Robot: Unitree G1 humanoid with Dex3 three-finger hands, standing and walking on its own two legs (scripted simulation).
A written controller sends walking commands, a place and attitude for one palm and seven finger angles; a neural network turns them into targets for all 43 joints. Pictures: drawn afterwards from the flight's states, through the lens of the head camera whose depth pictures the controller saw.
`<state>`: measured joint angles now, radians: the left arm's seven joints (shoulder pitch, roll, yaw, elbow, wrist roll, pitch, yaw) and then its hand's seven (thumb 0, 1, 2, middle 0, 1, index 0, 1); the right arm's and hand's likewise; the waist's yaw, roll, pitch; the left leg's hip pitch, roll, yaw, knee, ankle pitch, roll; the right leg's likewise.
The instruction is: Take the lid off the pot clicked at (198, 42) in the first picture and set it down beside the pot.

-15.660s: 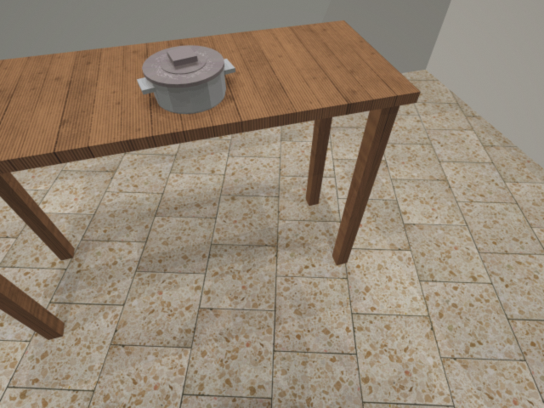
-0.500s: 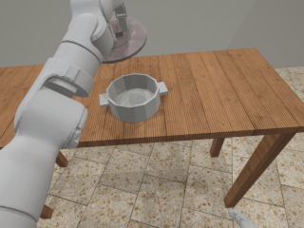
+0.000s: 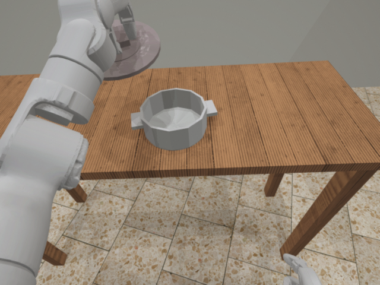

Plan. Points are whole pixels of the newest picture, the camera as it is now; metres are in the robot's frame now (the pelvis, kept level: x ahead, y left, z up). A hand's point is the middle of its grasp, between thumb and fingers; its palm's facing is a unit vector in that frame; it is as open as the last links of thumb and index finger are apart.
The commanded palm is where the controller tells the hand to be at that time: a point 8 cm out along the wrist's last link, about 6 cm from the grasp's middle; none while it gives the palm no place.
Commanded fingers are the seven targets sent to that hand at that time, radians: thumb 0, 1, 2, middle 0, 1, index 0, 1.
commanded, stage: move the lid sideways beside the pot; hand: left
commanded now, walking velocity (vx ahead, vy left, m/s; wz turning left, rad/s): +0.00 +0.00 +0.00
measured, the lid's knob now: (113, 38) +0.50 +0.15 +0.29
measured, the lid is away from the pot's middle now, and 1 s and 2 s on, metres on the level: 0.10 0.22 0.25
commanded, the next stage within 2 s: lower the lid onto the table in 1.38 s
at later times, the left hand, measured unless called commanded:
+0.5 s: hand (76, 39) +0.46 +0.20 +0.31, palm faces -0.10 -0.07 -0.99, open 7.5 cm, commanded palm +0.43 +0.21 +0.37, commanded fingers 0.00 0.50 1.16 -0.76 -0.93 -0.89 -0.98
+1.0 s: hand (48, 44) +0.46 +0.26 +0.30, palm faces -0.12 -0.07 -0.99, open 7.5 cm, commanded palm +0.44 +0.26 +0.37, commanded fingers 0.00 0.50 1.16 -0.76 -0.93 -0.89 -0.98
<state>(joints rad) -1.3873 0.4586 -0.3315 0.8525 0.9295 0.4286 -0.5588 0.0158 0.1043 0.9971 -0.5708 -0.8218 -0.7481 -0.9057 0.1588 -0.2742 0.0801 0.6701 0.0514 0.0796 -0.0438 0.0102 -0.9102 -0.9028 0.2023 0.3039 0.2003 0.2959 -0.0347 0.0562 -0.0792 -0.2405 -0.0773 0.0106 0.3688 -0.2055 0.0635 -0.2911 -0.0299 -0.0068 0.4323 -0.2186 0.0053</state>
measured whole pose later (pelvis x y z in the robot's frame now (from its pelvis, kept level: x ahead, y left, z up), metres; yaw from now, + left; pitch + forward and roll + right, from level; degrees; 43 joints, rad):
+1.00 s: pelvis +0.00 +0.01 +0.00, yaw +0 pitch +6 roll +0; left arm -1.32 0.71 -0.22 0.86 0.97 0.32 -0.59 0.01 0.11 1.00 -0.57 -0.82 -0.76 -0.91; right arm 0.20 -0.29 0.07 0.66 0.07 0.12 -0.05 0.01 -0.91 -0.90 0.20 0.30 0.20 0.30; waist -0.05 0.06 -0.06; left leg -0.29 -0.07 0.00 0.41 -0.22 0.07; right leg -0.31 -0.02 -0.02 0.41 -0.21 0.01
